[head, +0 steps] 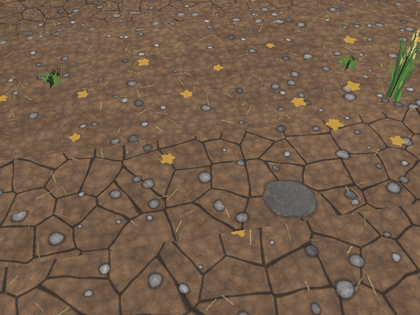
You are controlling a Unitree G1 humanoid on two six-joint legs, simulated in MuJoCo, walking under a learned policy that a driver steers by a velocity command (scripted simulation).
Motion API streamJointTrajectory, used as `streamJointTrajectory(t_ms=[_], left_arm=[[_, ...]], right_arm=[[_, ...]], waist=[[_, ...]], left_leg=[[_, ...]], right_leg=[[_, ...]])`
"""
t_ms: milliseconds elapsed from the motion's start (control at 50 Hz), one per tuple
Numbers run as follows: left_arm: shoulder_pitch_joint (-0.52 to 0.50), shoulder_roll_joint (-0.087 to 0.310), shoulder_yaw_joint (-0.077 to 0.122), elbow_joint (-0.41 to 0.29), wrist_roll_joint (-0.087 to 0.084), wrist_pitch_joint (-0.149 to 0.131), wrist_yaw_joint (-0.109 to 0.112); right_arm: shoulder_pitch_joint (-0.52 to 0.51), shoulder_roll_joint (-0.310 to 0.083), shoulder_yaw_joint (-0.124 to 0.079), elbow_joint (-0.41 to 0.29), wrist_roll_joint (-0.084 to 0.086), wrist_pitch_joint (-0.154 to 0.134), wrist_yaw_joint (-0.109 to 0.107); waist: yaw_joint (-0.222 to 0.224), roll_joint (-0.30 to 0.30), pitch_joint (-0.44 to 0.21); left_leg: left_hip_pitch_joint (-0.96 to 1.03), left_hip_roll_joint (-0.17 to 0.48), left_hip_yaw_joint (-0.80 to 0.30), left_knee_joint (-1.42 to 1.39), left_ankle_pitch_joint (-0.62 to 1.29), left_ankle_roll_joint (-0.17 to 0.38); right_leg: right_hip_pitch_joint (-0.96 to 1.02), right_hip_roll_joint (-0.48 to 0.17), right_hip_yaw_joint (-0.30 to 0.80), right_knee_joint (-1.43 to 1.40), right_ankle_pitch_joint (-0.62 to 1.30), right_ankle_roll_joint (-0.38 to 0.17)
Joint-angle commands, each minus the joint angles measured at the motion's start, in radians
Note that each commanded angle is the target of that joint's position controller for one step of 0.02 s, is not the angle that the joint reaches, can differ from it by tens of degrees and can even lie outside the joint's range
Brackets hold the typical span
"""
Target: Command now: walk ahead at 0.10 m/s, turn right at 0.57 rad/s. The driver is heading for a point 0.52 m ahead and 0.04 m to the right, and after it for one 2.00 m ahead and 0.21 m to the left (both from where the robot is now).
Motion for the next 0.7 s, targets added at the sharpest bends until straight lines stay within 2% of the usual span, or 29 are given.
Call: streamJointTrajectory(t_ms=[20, 40, 60, 100, 120, 140, 200, 260, 280, 300, 340, 360, 380, 400, 420, 440, 460, 480, 500, 520, 540, 560, 580, 600, 620, 640, 660, 680, 700], left_arm=[[0.201, 0.102, 0.043, 0.049, -0.042, -0.017, -0.01], [0.121, 0.069, 0.023, 0.031, -0.049, -0.004, -0.029], [0.061, 0.093, 0.023, -0.005, -0.047, 0.02, -0.033], [0.016, 0.127, 0.019, -0.053, -0.021, 0.025, -0.037], [0.007, 0.119, 0.013, -0.064, 0.009, 0.025, -0.034], [0.048, 0.128, 0.012, -0.061, 0.012, 0.021, -0.03], [0.136, 0.118, 0.003, -0.049, 0.007, 0.01, -0.039], [0.128, 0.101, -0.012, -0.093, -0.003, 0.003, -0.043], [0.107, 0.116, -0.011, -0.112, -0.008, 0.002, -0.042], [0.071, 0.133, -0.006, -0.135, -0.016, 0.005, -0.044], [-0.076, 0.179, 0.009, -0.193, -0.026, 0.012, -0.073], [-0.079, 0.107, -0.003, -0.199, -0.018, 0.007, -0.097], [0.051, -0.036, -0.045, -0.183, -0.006, 0.008, -0.119], [0.029, 0.017, -0.039, -0.193, -0.004, 0.011, -0.108], [-0.052, 0.028, -0.049, -0.196, 0.007, 0.042, -0.075], [-0.045, 0.027, -0.059, -0.165, 0.019, 0.064, -0.044], [0.003, 0.025, -0.071, -0.122, 0.043, 0.076, -0.034], [0.025, 0.011, -0.084, -0.101, 0.064, 0.075, -0.043], [-0.019, -0.01, -0.105, -0.086, 0.076, 0.064, -0.06], [-0.083, 0.007, -0.105, -0.087, 0.081, 0.056, -0.073], [-0.149, 0.012, -0.111, -0.087, 0.059, 0.046, -0.079], [-0.192, 0.006, -0.115, -0.095, 0.027, 0.058, -0.081], [-0.344, 0.031, -0.082, -0.188, -0.167, 0.064, -0.061], [-0.365, 0.029, -0.09, -0.206, -0.19, 0.068, -0.055], [-0.191, 0.066, -0.106, -0.113, 0.047, 0.096, -0.066], [-0.178, 0.099, -0.088, -0.111, 0.089, 0.117, -0.075], [-0.125, 0.106, -0.088, -0.097, 0.086, 0.135, -0.073], [-0.045, 0.111, -0.076, -0.072, 0.076, 0.135, -0.06], [0.092, 0.147, -0.05, -0.019, 0.043, 0.115, -0.045]], right_arm=[[-0.127, -0.109, -0.014, -0.176, -0.011, -0.001, -0.02], [-0.067, -0.064, 0.001, -0.153, -0.038, 0.015, -0.035], [-0.064, -0.046, 0.008, -0.152, -0.047, 0.035, -0.041], [0.02, -0.015, 0.027, -0.135, -0.058, 0.052, -0.014], [0.05, -0.012, 0.036, -0.119, -0.054, 0.058, 0.006], [0.05, -0.021, 0.038, -0.126, -0.052, 0.061, 0.016], [-0.009, -0.049, 0.047, -0.166, -0.073, 0.063, 0.01], [-0.044, -0.037, 0.058, -0.198, -0.085, 0.056, -0.021], [-0.016, -0.026, 0.063, -0.199, -0.085, 0.052, -0.023], [0.053, -0.017, 0.064, -0.177, -0.081, 0.047, -0.022], [0.392, -0.036, 0.044, -0.064, -0.054, 0.032, -0.014], [0.526, -0.087, 0.026, -0.013, -0.054, 0.016, -0.012], [0.446, -0.193, 0.021, -0.037, -0.045, -0.011, 0.006], [0.343, -0.16, 0.035, -0.07, -0.065, -0.025, 0.035], [0.269, -0.058, 0.061, -0.035, -0.078, -0.028, 0.033], [0.196, 0.019, 0.086, -0.017, -0.066, -0.026, 0.031], [0.137, 0.059, 0.099, -0.028, -0.059, -0.021, 0.024], [0.123, 0.072, 0.109, -0.037, -0.056, -0.017, 0.013], [0.184, 0.121, 0.126, -0.004, -0.059, -0.024, -0.011], [0.249, 0.088, 0.124, -0.01, -0.04, -0.033, -0.036], [0.285, 0.063, 0.123, -0.006, -0.044, -0.05, -0.044], [0.299, -0.023, 0.109, 0.012, -0.041, -0.048, -0.028], [0.307, -0.165, 0.046, 0.051, 0.112, -0.024, -0.061], [0.314, -0.174, 0.05, 0.07, 0.111, -0.008, -0.069], [0.33, -0.122, 0.094, 0.072, -0.062, -0.034, 0.007], [0.355, -0.115, 0.08, 0.084, -0.044, -0.042, 0.027], [0.349, -0.11, 0.084, 0.126, -0.047, -0.031, 0.037], [0.364, -0.085, 0.091, 0.151, -0.038, -0.02, 0.043], [0.371, -0.097, 0.089, 0.175, -0.043, -0.003, 0.052]], waist=[[0.043, -0.034, -0.087], [-0.029, -0.04, -0.042], [-0.051, -0.03, -0.041], [-0.081, -0.05, -0.096], [-0.081, -0.042, -0.073], [-0.062, -0.06, -0.073], [-0.006, -0.078, -0.051], [0.029, -0.1, -0.054], [0.023, -0.1, -0.051], [0.002, -0.077, -0.051], [-0.162, 0.013, -0.048], [-0.19, 0.084, -0.055], [-0.069, 0.163, -0.045], [-0.052, 0.028, 0.042], [-0.041, -0.016, 0.133], [-0.011, -0.062, 0.056], [0.014, -0.015, 0.0], [0.033, -0.001, 0.006], [-0.018, -0.034, 0.054], [-0.066, 0.002, 0.031], [-0.089, -0.005, 0.057], [-0.079, -0.007, 0.042], [-0.073, -0.069, 0.075], [-0.067, -0.03, 0.092], [-0.043, 0.111, 0.147], [-0.059, 0.054, 0.166], [-0.034, 0.044, 0.171], [-0.006, 0.013, 0.164], [0.04, -0.041, 0.126]], left_leg=[[-0.449, 0.021, -0.162, 0.155, -0.039, -0.02], [-0.322, 0.038, -0.161, 0.075, 0.065, -0.008], [-0.23, 0.023, -0.137, 0.03, 0.169, -0.014], [-0.072, -0.037, -0.059, 0.04, 0.406, -0.014], [-0.055, -0.024, -0.066, 0.044, 0.544, -0.001], [-0.061, -0.025, -0.05, 0.048, 0.543, -0.002], [-0.132, -0.004, -0.081, 0.02, 0.39, 0.006], [-0.155, -0.02, -0.089, -0.05, 0.254, -0.005], [-0.136, -0.042, -0.065, -0.077, 0.213, -0.006], [-0.068, -0.068, -0.033, -0.135, 0.2, -0.007], [0.282, -0.157, 0.087, -0.342, 0.275, 0.007], [0.41, -0.094, -0.082, -0.435, 0.32, 0.127], [0.486, 0.208, -0.566, -0.561, 0.804, 0.431], [0.411, 0.431, -0.831, -0.657, 0.902, 0.578], [0.354, 0.467, -0.875, -0.633, 0.702, 0.532], [0.344, 0.339, -0.701, -0.565, 0.605, 0.464], [0.225, 0.236, -0.553, -0.517, 0.603, 0.423], [0.021, 0.157, -0.427, -0.5, 0.61, 0.385], [-0.034, 0.08, -0.341, -0.467, 0.41, 0.332], [-0.036, 0.012, -0.248, -0.451, 0.268, 0.313], [-0.196, -0.019, -0.195, -0.432, 0.152, 0.279], [-0.395, -0.032, -0.116, -0.476, 0.086, 0.248], [-0.432, 0.045, -0.23, -0.542, 0.211, 0.232], [-0.354, 0.065, -0.226, -0.492, 0.234, 0.227], [-0.272, 0.052, -0.163, -0.444, 0.014, 0.246], [-0.153, 0.076, -0.214, -0.394, 0.046, 0.262], [-0.002, 0.109, -0.283, -0.272, 0.061, 0.246], [0.096, 0.103, -0.274, -0.191, 0.173, 0.234], [0.078, 0.075, -0.223, -0.07, 0.295, 0.204]], right_leg=[[0.382, -0.365, 0.431, -0.196, 1.021, -0.308], [0.184, -0.335, 0.379, -0.242, 0.982, -0.277], [0.063, -0.273, 0.314, -0.254, 0.907, -0.249], [-0.108, -0.176, 0.224, -0.234, 0.784, -0.226], [-0.176, -0.167, 0.224, -0.22, 0.68, -0.21], [-0.185, -0.163, 0.253, -0.219, 0.577, -0.215], [-0.115, -0.194, 0.399, -0.169, 0.226, -0.212], [-0.032, -0.198, 0.508, -0.072, 0.14, -0.204], [-0.03, -0.199, 0.518, -0.016, 0.166, -0.202], [-0.065, -0.183, 0.511, 0.042, 0.208, -0.203], [-0.304, -0.075, 0.405, 0.321, 0.336, -0.205], [-0.477, 0.032, 0.318, 0.609, 0.271, -0.143], [-0.757, 0.151, 0.248, 0.867, -0.217, -0.037], [-0.97, 0.075, 0.302, 0.932, -0.268, 0.017], [-1.142, -0.058, 0.408, 0.887, -0.141, 0.038], [-1.1, -0.097, 0.365, 0.813, -0.018, 0.069], [-0.96, -0.107, 0.277, 0.752, 0.055, 0.092], [-0.774, -0.119, 0.165, 0.724, 0.121, 0.102], [-0.765, -0.175, 0.186, 0.576, 0.402, 0.116], [-0.705, -0.157, 0.105, 0.383, 0.634, 0.111], [-0.494, -0.169, 0.074, 0.197, 0.886, 0.105], [-0.182, -0.127, -0.012, 0.069, 0.922, 0.1], [-0.014, -0.043, 0.028, 0.049, 0.827, 0.092], [-0.03, -0.04, 0.043, 0.002, 0.732, 0.094], [-0.053, -0.106, -0.019, -0.02, 0.765, 0.102], [-0.087, -0.129, -0.003, -0.099, 0.71, 0.097], [-0.118, -0.196, 0.09, -0.222, 0.744, 0.082], [-0.076, -0.186, 0.056, -0.313, 0.721, 0.08], [0.142, -0.156, -0.007, -0.384, 0.777, 0.057]])
Velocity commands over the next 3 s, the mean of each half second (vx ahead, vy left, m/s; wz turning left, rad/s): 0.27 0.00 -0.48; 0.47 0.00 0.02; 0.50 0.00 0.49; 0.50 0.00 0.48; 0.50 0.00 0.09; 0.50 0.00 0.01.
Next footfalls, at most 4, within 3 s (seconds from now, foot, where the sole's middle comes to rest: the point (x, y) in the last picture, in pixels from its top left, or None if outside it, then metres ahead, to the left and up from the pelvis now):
0.34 left None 0.04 0.15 -0.76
0.72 right None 0.35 -0.17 -0.94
1.28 left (212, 274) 0.73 0.03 -0.94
1.70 right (258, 235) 0.89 -0.16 -0.94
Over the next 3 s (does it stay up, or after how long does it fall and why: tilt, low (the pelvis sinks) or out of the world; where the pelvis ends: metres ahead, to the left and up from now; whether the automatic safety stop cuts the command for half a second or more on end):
stays up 1.46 0.17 -0.35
